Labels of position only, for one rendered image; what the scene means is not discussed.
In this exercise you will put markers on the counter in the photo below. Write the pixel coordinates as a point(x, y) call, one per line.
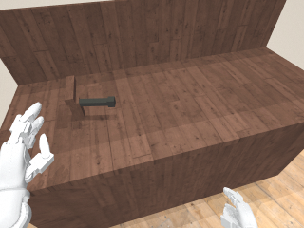
point(201, 103)

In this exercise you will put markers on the tap lever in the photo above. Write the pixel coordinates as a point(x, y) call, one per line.
point(110, 101)

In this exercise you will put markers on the left robot forearm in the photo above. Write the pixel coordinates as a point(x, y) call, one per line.
point(14, 209)

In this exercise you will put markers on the robot left hand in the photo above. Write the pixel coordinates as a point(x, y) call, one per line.
point(14, 154)

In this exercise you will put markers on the robot right hand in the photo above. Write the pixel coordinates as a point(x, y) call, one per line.
point(240, 217)

